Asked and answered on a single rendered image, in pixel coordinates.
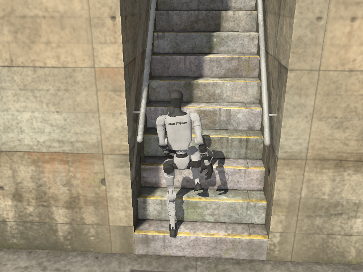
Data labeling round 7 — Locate stairs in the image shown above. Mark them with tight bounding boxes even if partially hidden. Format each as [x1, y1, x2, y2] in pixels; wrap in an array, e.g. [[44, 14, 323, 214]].
[[134, 0, 269, 260]]

